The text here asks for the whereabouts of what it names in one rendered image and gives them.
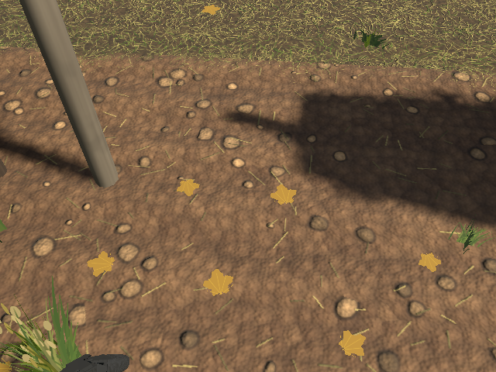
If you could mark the left robot hand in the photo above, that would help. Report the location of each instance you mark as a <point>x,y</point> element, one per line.
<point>101,363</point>

